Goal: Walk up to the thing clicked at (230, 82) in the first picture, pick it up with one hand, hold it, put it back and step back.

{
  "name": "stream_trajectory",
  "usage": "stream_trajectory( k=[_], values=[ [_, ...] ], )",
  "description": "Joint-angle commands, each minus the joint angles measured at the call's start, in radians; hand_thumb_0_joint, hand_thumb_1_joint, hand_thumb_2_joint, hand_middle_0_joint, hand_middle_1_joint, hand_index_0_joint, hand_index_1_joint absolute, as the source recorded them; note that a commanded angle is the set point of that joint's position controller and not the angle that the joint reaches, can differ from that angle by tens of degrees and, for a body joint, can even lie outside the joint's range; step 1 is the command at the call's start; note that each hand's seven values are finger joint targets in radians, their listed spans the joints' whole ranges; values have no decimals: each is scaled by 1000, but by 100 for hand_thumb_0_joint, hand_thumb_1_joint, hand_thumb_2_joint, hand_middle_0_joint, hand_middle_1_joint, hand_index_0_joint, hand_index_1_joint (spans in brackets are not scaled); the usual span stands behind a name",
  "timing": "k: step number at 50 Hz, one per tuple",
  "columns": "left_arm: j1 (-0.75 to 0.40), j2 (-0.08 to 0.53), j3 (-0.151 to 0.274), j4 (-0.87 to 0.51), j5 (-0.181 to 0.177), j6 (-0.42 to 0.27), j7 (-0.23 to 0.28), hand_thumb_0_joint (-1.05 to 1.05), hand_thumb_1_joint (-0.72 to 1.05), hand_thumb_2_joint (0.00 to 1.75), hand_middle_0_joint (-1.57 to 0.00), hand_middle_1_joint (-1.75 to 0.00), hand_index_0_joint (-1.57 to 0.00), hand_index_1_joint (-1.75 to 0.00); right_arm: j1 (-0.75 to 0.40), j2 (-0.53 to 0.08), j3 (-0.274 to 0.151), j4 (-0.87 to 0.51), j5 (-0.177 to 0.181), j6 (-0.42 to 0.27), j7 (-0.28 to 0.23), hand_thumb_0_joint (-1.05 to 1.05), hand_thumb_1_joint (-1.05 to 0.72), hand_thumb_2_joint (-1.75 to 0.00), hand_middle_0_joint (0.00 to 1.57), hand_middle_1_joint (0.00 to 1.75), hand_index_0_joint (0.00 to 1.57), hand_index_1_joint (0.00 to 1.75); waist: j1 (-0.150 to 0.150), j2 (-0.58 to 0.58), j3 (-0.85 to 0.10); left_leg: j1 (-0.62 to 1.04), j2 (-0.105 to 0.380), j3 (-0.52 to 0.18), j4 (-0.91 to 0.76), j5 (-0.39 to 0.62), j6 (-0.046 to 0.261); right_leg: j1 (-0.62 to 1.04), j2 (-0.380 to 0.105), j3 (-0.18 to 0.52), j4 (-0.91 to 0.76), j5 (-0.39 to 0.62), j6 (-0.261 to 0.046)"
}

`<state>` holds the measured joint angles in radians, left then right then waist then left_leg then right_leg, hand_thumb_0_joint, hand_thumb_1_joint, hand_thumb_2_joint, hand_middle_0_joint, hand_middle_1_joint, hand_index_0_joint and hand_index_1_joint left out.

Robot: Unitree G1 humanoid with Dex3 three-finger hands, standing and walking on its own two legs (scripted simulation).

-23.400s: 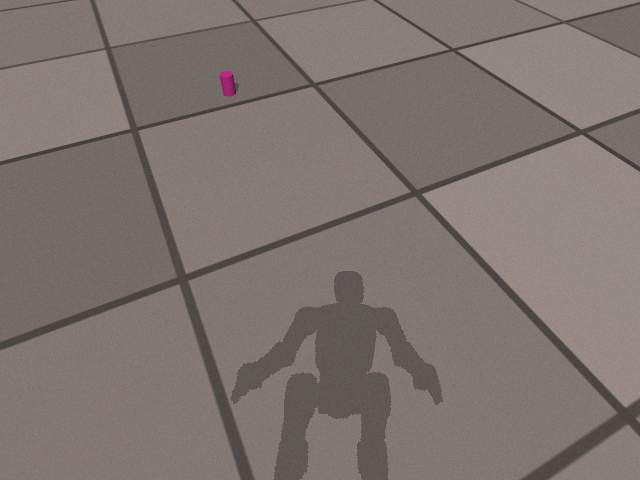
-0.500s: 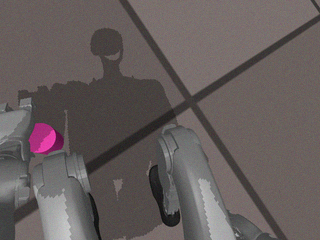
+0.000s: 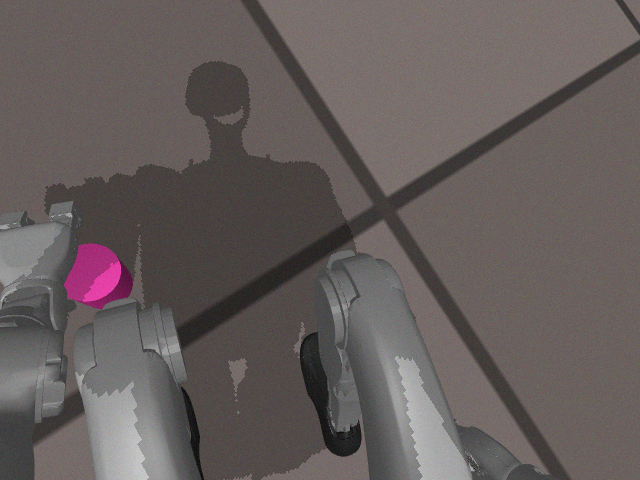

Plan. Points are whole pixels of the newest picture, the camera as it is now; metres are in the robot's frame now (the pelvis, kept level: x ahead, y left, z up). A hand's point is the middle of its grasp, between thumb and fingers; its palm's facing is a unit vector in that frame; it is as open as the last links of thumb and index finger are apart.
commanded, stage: close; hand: left
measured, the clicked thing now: (98, 279) +0.38 +0.22 -0.25
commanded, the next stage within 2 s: withdraw in 0.16 s
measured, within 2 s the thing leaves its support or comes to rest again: neither
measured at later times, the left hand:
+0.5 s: hand (54, 263) +0.39 +0.26 -0.20, palm faces -0.33 -0.12 -0.94, open 12.7 cm
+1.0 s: hand out of the picture +0.34 +0.24 +0.01, palm faces -0.47 -0.12 -0.87, open 13.5 cm
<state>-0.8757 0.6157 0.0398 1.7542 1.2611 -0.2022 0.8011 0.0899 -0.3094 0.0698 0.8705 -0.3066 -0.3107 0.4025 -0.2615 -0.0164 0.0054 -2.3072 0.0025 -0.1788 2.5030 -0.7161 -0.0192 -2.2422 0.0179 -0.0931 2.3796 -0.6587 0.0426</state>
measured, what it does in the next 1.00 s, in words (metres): rises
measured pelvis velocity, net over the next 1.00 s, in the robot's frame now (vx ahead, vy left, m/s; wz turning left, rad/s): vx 0.00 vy -0.02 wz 0.10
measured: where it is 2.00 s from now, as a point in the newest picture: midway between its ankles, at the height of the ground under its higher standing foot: (263, 444)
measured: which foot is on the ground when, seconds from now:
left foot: down 0.00-1.00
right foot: down 0.00-1.00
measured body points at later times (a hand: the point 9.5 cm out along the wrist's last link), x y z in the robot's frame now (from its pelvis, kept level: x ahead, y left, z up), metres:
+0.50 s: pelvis +0.01 +0.00 +0.00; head +0.22 +0.07 +0.39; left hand +0.41 +0.26 -0.15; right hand +0.06 -0.26 -0.11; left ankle +0.07 +0.13 -0.28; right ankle +0.11 -0.12 -0.28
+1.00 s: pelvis +0.00 -0.02 +0.14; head +0.16 +0.02 +0.56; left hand +0.36 +0.25 +0.06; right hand +0.17 -0.29 +0.02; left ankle +0.07 +0.13 -0.28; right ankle +0.11 -0.13 -0.28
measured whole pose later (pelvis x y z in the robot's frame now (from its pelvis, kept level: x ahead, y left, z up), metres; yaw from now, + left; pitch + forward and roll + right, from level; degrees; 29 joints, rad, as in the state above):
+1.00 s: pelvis +0.00 -0.02 +0.14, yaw +6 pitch +31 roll -3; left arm -0.54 0.41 -0.13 0.95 1.05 -0.02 0.24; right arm 0.11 -0.32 -0.05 0.66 -0.03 0.00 0.10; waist -0.08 0.02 -0.20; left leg -1.91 0.03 -0.08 2.02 -0.66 -0.03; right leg -1.90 0.00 -0.04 1.98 -0.63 0.00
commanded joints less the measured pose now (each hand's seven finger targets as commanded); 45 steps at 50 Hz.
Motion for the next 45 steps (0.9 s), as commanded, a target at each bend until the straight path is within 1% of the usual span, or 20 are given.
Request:
stream_trajectory(
  k=[1,4,7,9,11,13,14,18,20,22,25,26,27,31,33,34,36,38,41,45],
  values=[
    [-269,107,19,-102,-18,6,18,0,-18,93,-36,-85,-32,-88,187,-282,-76,4,11,-7,-1,0,-90,-90,20,30,20,30,-57,225,-553,381,-13,97,-263,90,37,278,39,-110,-249,116,-71],
    [-279,110,15,-71,-32,-4,-11,0,-17,92,-36,-85,-33,-88,196,-282,-61,0,9,-11,1,0,-90,-90,20,30,20,30,-77,224,-540,378,-17,96,-250,98,40,297,39,-111,-237,129,-68],
    [-281,111,11,-96,-41,-22,-20,0,-13,92,-39,-84,-36,-88,189,-276,-66,2,19,-6,-9,0,-90,-90,20,30,20,30,-62,218,-553,359,-18,102,-243,85,40,308,42,-99,-246,103,-72],
    [-271,86,-3,-97,-32,-36,-28,0,-10,92,-41,-85,-38,-88,190,-274,-58,0,11,-8,-6,0,-90,-90,20,30,20,30,-69,239,-565,403,-19,94,-251,106,37,296,38,-122,-223,137,-65],
    [-264,143,23,-118,-20,-49,-25,0,-6,88,-43,-83,-41,-86,184,-282,-56,-3,11,-8,-5,0,-90,-90,20,30,20,30,-50,270,-578,421,-18,94,-254,119,35,299,38,-127,-211,153,-64],
    [-245,97,3,-108,-7,-50,-20,0,-4,85,-44,-82,-43,-83,186,-272,-58,-2,11,1,-5,0,-90,-90,20,30,20,30,-57,288,-602,442,-17,95,-254,148,30,305,41,-130,-203,186,-68],
    [-231,78,0,-94,-12,-52,-16,0,-12,77,-36,-77,-35,-75,187,-271,-56,3,6,4,-3,0,-91,-90,20,30,20,30,-63,275,-595,434,-17,99,-250,157,30,317,46,-131,-206,201,-67],
    [-224,96,24,-151,-7,-38,19,0,-38,87,-18,-89,-20,-87,189,-271,-62,3,1,5,5,0,-90,-90,20,30,20,30,-42,315,-630,467,-19,109,-257,193,25,317,45,-129,-207,232,-70],
    [-233,130,55,-258,-15,-25,41,0,-39,87,-20,-88,-21,-86,172,-269,-84,6,13,11,6,0,-91,-90,20,30,20,30,-4,362,-700,504,-15,111,-272,205,18,324,42,-122,-205,239,-76],
    [-111,170,126,-270,-29,11,52,0,-39,86,-21,-86,-21,-85,173,-282,-110,-12,29,30,5,0,-91,-90,20,30,20,30,32,384,-753,549,-13,125,-287,223,12,342,34,-113,-202,252,-77],
    [-124,125,101,-504,-62,60,38,0,-41,88,-20,-86,-20,-86,131,-269,-170,-49,81,70,-1,0,-91,-90,20,30,20,30,76,458,-857,597,-8,131,-359,157,9,316,26,-86,-236,198,-89],
    [-124,97,74,-543,-73,83,20,0,-42,88,-21,-86,-20,-87,126,-259,-179,-55,101,86,-4,0,-91,-90,20,30,20,30,80,464,-872,603,-10,144,-376,150,11,320,29,-73,-258,194,-91],
    [-133,114,82,-634,-94,103,0,0,-44,91,-21,-87,-19,-89,128,-258,-198,-61,127,105,-12,0,-92,-91,20,30,20,30,110,470,-927,601,-13,158,-399,147,16,335,29,-54,-285,186,-93],
    [12,53,15,-685,-151,214,-130,0,-44,92,-24,-86,-21,-90,175,-244,-218,-88,201,176,-61,0,-92,-91,20,30,20,30,111,270,-863,551,-7,170,-462,161,44,453,46,-18,-414,206,-81],
    [-15,13,-46,-768,-188,248,-218,0,-43,91,-26,-85,-22,-89,179,-234,-227,-114,219,203,-91,0,-92,-91,20,30,20,30,87,164,-849,543,-7,155,-497,125,57,504,48,-6,-477,172,-74],
    [22,-34,-82,-777,-217,264,-263,0,-44,92,-24,-87,-21,-90,172,-218,-226,-129,230,215,-110,0,-92,-91,20,30,20,30,86,118,-811,526,-9,153,-518,115,59,533,51,0,-510,156,-70],
    [67,-37,-97,-796,-271,279,-348,0,-45,93,-24,-86,-20,-90,158,-212,-220,-155,246,232,-148,0,-92,-91,20,30,20,30,92,35,-739,502,-13,144,-552,86,62,586,50,6,-552,118,-65],
    [136,-89,-155,-793,-305,282,-437,0,-47,95,-21,-88,-17,-92,142,-201,-209,-185,263,247,-186,0,-92,-91,20,30,20,30,91,-39,-657,488,-14,143,-589,65,62,620,49,11,-599,90,-65],
    [117,-63,-162,-866,-300,264,-523,0,-48,96,-21,-89,-17,-93,133,-189,-195,-230,274,268,-243,0,-92,-91,20,30,20,30,114,-45,-635,518,-19,161,-623,65,56,679,44,33,-655,53,-76],
    [115,-37,-143,-907,-244,217,-553,0,-47,95,-23,-87,-19,-92,111,-168,-176,-265,278,291,-300,0,-92,-91,20,30,20,30,143,-5,-599,575,-27,180,-657,92,47,686,35,49,-684,58,-87]
  ],
)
